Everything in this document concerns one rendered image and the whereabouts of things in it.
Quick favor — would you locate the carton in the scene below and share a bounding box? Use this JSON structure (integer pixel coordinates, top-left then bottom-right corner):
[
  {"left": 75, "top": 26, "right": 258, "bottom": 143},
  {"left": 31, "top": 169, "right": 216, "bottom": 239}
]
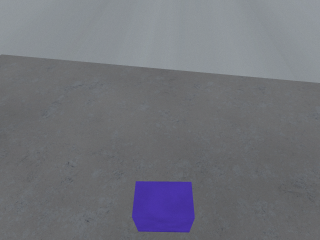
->
[{"left": 132, "top": 181, "right": 195, "bottom": 233}]

